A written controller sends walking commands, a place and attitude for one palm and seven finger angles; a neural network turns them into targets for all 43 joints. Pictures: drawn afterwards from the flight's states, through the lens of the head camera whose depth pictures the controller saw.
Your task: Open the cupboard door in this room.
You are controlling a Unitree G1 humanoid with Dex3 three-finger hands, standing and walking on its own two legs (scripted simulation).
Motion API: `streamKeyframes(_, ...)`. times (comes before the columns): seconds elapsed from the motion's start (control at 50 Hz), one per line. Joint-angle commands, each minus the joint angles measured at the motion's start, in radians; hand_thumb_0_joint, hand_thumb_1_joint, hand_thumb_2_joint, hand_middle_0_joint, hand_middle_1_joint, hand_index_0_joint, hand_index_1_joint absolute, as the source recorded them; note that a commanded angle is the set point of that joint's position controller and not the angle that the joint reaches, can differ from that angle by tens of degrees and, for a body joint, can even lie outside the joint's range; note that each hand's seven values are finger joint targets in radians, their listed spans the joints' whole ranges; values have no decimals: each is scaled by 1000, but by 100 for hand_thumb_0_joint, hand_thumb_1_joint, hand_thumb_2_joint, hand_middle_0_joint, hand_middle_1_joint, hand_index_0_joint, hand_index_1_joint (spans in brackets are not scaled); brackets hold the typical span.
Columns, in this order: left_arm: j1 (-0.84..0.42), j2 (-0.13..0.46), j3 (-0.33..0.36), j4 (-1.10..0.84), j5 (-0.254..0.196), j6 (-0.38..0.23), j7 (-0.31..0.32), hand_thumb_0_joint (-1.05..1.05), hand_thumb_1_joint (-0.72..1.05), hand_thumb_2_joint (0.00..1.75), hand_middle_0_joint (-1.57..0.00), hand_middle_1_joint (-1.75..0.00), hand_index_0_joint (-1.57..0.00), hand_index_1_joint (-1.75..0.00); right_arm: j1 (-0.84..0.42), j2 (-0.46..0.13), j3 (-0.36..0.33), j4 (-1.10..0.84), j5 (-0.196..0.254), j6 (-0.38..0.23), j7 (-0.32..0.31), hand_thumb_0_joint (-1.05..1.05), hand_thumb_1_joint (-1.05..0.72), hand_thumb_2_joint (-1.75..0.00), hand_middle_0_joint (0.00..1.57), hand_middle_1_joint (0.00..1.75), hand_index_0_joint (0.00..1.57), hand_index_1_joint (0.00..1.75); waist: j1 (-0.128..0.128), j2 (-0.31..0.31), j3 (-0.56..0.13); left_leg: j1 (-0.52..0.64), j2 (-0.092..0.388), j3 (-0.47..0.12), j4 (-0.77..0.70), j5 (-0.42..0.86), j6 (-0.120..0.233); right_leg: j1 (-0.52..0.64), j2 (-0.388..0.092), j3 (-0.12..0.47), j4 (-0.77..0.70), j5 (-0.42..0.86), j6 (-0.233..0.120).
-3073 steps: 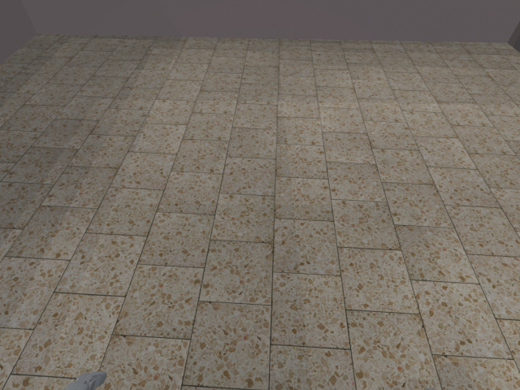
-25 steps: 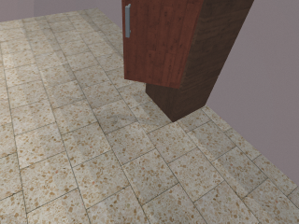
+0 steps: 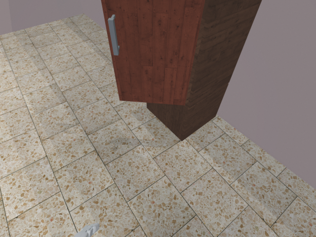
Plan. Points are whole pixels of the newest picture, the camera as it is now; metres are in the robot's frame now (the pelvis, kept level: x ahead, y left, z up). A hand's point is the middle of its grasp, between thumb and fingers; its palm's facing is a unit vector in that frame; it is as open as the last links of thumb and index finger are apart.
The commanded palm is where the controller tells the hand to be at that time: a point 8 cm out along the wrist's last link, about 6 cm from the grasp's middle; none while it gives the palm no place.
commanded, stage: take the last steps up to it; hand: left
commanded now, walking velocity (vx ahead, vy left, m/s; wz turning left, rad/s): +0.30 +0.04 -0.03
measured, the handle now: (114, 35) +0.86 +0.22 +0.07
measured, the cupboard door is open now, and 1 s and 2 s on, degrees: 46 46 46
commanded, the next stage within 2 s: come to a stop and stand still in 0.44 s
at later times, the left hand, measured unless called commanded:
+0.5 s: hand out of the picture +0.13 +0.23 -0.17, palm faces +0.07 -0.99 -0.14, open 7.4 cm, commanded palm none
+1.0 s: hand (99, 166) +0.35 +0.22 -0.14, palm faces -0.03 -0.97 -0.26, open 7.3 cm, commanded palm none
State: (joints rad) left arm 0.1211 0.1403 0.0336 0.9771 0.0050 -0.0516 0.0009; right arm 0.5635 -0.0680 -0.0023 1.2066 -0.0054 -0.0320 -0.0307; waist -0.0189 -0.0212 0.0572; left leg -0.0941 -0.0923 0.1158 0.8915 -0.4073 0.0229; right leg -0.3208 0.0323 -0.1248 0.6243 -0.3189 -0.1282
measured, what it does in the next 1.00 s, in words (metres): walks ahead: left foot, then right foot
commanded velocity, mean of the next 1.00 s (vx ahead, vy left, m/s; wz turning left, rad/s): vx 0.01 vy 0.01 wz -0.02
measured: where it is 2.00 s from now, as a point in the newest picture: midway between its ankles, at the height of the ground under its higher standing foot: outside the picture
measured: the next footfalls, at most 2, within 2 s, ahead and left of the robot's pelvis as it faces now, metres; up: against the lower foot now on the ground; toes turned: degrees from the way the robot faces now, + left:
left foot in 0.40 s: +0.29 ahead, +0.17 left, +0.00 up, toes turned +5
right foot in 0.80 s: +0.31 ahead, -0.05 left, +0.00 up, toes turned -6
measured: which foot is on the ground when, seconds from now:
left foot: up 0.00-0.38, down 0.40-0.82, up 0.84-1.00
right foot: down 0.00-0.40, up 0.42-0.78, down 0.80-1.00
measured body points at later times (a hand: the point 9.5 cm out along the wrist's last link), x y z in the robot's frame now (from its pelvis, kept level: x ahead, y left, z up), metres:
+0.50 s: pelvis +0.20 +0.07 +0.01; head +0.24 +0.09 +0.45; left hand +0.13 +0.29 -0.16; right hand +0.31 -0.15 -0.13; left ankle +0.25 +0.17 -0.72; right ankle +0.07 -0.04 -0.64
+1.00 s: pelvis +0.25 +0.04 +0.02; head +0.30 +0.01 +0.46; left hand +0.35 +0.27 -0.12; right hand +0.26 -0.21 -0.15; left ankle +0.19 +0.17 -0.64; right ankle +0.28 -0.05 -0.72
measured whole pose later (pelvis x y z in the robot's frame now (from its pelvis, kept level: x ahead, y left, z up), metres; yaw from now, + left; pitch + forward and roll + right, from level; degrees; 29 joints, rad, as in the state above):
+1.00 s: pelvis +0.25 +0.04 +0.02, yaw -2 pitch +1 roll +2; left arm 0.12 0.15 0.03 0.98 0.01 0.01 0.03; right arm 0.20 -0.20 -0.06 1.06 -0.01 0.07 -0.02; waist -0.02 0.03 0.10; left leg -0.40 -0.01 0.01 1.08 -0.51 -0.05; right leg -0.30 -0.03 -0.09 0.52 -0.23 -0.05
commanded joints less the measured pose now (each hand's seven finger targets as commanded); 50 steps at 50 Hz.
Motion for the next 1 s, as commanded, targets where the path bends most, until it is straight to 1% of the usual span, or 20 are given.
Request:
streamKeyframes(0.0,200,130,40,28,-1,-3,29,0,90,90,-20,-30,-20,-30,-154,-106,-44,-165,-14,-10,21,0,-90,-90,20,30,20,30,58,54,140,-522,158,-163,425,26,4,98,-386,473,-451,24,-119)
streamKeyframes(0.02,169,82,28,25,6,-10,30,0,90,90,-20,-30,-20,-30,-135,-77,-40,-151,-20,3,24,0,-90,-90,20,30,20,30,15,-44,135,-487,180,-153,390,76,-4,30,-346,403,-466,17,-81)
streamKeyframes(0.06,185,53,15,36,7,-31,27,0,90,90,-20,-30,-20,-30,-102,-72,-39,-136,-24,11,27,0,-90,-90,20,30,20,30,-13,-68,79,-430,198,-133,289,129,-25,26,-293,275,-471,148,-52)
streamKeyframes(0.14,243,90,30,71,10,-47,15,0,90,90,-20,-30,-20,-30,-219,-55,-42,-173,-17,9,35,0,-90,-90,20,30,20,30,9,-20,13,-424,198,-61,4,153,-63,136,-250,186,-403,462,-58)
streamKeyframes(0.22,286,114,28,114,14,-42,8,0,90,90,-20,-30,-20,-30,-372,-75,-42,-208,-12,-10,48,0,-90,-90,20,30,20,30,49,-143,30,-421,163,-23,-165,203,-60,221,-239,169,-363,540,-28)
streamKeyframes(0.28,307,132,30,129,16,-33,11,0,90,90,-20,-30,-20,-30,-444,-109,-43,-227,-12,-21,49,0,-90,-90,20,30,20,30,61,-149,24,-370,132,-4,-262,193,-46,279,-257,164,-313,604,-11)
streamKeyframes(0.34,279,139,30,131,9,-27,15,0,90,90,-20,-30,-20,-30,-254,-180,-59,-163,-21,-34,30,0,-90,-90,20,30,20,30,-47,-62,-79,-19,92,17,-443,308,-16,202,-213,101,-29,694,41)
streamKeyframes(0.36,306,108,23,119,2,-24,13,0,90,90,-20,-30,-20,-30,-138,-264,-77,-137,-31,-41,21,0,-90,-90,20,30,20,30,-86,70,-174,216,261,-157,-405,472,47,15,-137,57,173,433,82)
streamKeyframes(0.38,327,55,10,103,-7,-28,9,0,90,90,-20,-30,-20,-30,-37,-352,-95,-124,-35,-37,12,0,-90,-90,20,30,20,30,-103,282,-272,360,508,-441,-453,695,174,-167,-33,3,475,-217,108)
streamKeyframes(0.4,290,68,14,82,1,-22,19,0,90,90,-20,-30,-20,-30,-52,-350,-88,-128,-25,-20,7,0,-90,-90,20,30,20,30,-90,225,-269,299,554,-460,-505,723,222,-198,-59,96,616,-286,89)
streamKeyframes(0.42,244,78,14,76,4,-15,21,0,90,90,-20,-30,-20,-30,-127,-314,-79,-148,-25,-20,5,0,-90,-90,20,30,20,30,-66,160,-170,155,522,-411,-548,615,211,-221,-94,113,674,-227,93)
streamKeyframes(0.48,215,47,20,82,14,9,4,0,90,90,-20,-30,-20,-30,-246,-213,-48,-178,-22,-36,-5,0,-90,-90,20,30,20,30,-4,156,-1,-79,423,-236,-617,594,152,-199,-150,126,601,-80,122)
streamKeyframes(0.58,251,4,11,88,9,45,14,0,90,90,-20,-30,-20,-30,-299,-184,-43,-191,-22,-32,-14,0,-90,-90,20,30,20,30,44,94,-77,-122,365,-77,-567,922,121,-20,-125,92,268,14,152)
streamKeyframes(0.7,172,89,27,26,17,81,18,0,90,90,-20,-30,-20,-30,-317,-257,-68,-188,-20,25,-23,0,-90,-90,20,30,20,30,30,191,-59,-101,396,-134,-489,815,115,29,-83,53,72,11,142)
streamKeyframes(0.74,172,116,36,5,20,79,19,0,90,90,-20,-30,-20,-30,-311,-268,-76,-190,-18,35,-23,0,-90,-90,20,30,20,30,45,153,-34,-133,377,-149,-431,767,85,77,-87,67,-43,126,128)
streamKeyframes(0.78,188,184,45,-3,27,66,23,0,90,90,-20,-30,-20,-30,-290,-235,-81,-196,-7,46,-19,0,-90,-90,20,30,20,30,44,-26,-87,-195,236,-60,-278,475,-4,169,-211,211,-110,652,72)
streamKeyframes(0.8,180,233,49,-3,27,61,26,0,90,90,-20,-30,-20,-30,-267,-192,-77,-200,1,55,-11,0,-90,-90,20,30,20,30,34,-175,-111,-263,123,13,-121,61,-50,208,-372,315,-165,898,-24)
streamKeyframes(0.82,188,235,44,0,19,56,29,0,90,90,-20,-30,-20,-30,-284,-172,-72,-208,6,70,-11,0,-90,-90,20,30,20,30,52,-223,-127,-259,95,-44,49,-231,-54,181,-448,332,-219,1022,-103)
streamKeyframes(0.88,102,199,36,-21,13,55,48,0,90,90,-20,-30,-20,-30,-319,-181,-72,-193,2,93,-7,0,-90,-90,20,30,20,30,34,-164,-94,-355,103,-147,270,-167,-63,177,-380,290,-221,918,-98)
streamKeyframes(0.98,96,199,44,-37,13,49,53,0,90,90,-20,-30,-20,-30,-329,-178,-68,-191,-1,94,9,0,-90,-90,20,30,20,30,46,-119,-152,-348,102,-134,132,-91,-90,265,-343,243,-238,785,-61)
